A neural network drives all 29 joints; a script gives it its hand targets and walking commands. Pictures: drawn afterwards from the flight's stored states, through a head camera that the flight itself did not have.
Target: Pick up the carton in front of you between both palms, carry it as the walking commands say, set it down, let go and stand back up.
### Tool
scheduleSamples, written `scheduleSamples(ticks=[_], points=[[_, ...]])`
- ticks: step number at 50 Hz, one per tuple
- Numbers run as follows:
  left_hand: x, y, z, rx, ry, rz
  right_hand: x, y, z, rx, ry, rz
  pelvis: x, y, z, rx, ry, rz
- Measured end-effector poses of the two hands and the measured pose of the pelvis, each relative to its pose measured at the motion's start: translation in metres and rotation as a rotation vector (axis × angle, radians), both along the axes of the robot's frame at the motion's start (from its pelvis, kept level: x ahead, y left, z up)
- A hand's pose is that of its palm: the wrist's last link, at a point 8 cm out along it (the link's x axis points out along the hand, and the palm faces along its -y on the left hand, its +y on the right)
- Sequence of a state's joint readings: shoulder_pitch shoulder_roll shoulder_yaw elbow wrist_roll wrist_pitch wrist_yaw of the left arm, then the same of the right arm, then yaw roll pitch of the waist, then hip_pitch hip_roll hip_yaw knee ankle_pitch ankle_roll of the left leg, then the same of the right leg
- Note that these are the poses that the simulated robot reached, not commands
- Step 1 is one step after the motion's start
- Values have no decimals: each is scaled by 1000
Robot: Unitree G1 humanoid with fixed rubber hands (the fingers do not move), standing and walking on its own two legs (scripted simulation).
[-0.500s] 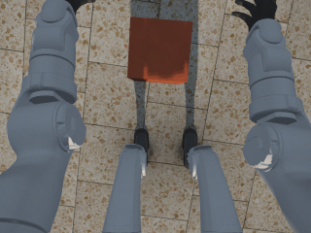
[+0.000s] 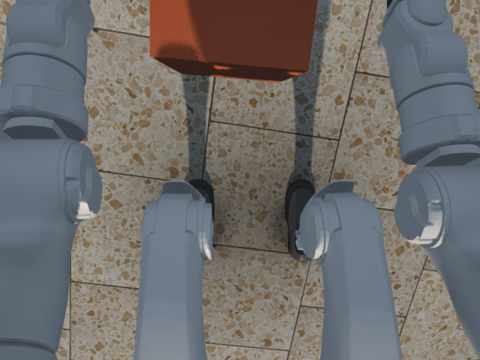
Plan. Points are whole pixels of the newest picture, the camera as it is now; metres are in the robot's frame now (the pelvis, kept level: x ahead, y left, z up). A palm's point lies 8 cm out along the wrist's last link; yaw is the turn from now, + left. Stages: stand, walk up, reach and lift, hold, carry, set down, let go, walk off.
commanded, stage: reach and lift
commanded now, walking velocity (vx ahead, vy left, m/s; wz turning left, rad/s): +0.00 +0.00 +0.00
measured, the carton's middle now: (234, 8) +0.57 +0.05 -0.32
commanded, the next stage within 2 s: none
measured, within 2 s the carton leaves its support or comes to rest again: leaves its support in 1.18 s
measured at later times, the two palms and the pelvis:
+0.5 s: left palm out of the picture +0.58 +0.23 -0.25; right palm (360, 1) +0.57 -0.13 -0.25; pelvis +0.00 +0.01 -0.07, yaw -1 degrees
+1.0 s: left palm out of the picture +0.57 +0.20 -0.24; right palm (344, 6) +0.56 -0.10 -0.24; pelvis -0.01 +0.01 -0.07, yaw -1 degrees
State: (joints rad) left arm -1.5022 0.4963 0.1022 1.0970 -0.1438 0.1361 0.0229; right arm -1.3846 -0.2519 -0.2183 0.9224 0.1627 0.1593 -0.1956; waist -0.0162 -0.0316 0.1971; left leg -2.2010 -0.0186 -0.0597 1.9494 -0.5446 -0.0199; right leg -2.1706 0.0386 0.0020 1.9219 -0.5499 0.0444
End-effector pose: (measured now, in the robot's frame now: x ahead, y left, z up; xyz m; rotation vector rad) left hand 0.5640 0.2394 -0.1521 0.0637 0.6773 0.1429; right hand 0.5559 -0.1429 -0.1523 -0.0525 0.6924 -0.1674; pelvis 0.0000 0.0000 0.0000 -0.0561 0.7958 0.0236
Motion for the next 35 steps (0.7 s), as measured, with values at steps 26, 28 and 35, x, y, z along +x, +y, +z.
scheduleSamples(ticks=[26, 28, 35], points=[[13, -10, -92, -12, 26, -27, 10, 18, -93, 27, 21, 33, -2, 8, -75, -2, -192, -12], [11, -10, -91, -13, 32, -32, 9, 21, -92, 31, 26, 35, -2, 8, -74, -3, -187, -10], [5, -17, -89, -20, 39, -50, 0, 23, -90, 34, 36, 34, -8, 7, -70, -6, -189, -6]])
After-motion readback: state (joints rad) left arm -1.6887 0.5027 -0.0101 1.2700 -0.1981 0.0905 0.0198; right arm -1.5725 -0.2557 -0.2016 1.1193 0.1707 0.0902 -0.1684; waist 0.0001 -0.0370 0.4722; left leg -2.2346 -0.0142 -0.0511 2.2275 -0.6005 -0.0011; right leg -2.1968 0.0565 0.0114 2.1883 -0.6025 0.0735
